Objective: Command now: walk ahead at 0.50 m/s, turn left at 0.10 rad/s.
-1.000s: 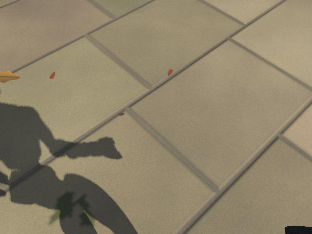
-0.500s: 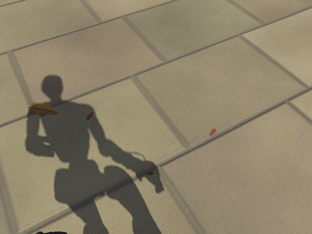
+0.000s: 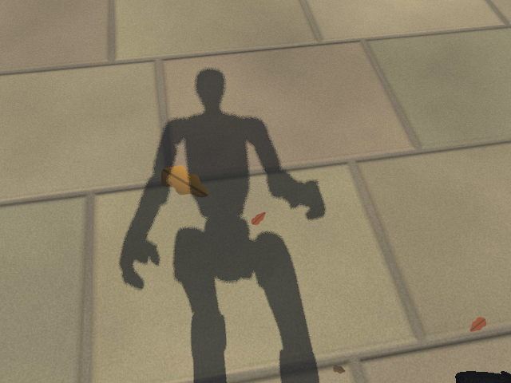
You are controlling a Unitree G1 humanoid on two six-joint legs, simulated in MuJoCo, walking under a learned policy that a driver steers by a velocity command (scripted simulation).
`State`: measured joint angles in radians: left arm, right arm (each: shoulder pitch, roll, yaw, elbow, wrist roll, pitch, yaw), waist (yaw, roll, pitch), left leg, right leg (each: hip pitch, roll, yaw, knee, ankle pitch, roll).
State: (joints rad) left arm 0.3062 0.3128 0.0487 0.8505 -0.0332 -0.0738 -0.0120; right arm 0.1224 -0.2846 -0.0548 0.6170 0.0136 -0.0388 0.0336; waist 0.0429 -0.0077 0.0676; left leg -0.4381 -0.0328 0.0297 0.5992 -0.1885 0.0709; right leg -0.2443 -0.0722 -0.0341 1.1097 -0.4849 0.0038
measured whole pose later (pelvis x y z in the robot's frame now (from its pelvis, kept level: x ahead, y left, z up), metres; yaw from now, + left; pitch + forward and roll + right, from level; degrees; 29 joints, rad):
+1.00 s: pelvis +0.59 -0.10 +0.00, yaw -31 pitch +2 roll +1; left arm 0.36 0.31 0.07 0.72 -0.03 -0.02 0.01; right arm 0.11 -0.27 -0.05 0.69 0.00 -0.12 0.01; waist 0.04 -0.04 0.00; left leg -0.42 -0.03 -0.01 0.55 -0.17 0.01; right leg -0.30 0.07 0.16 1.06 -0.49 -0.03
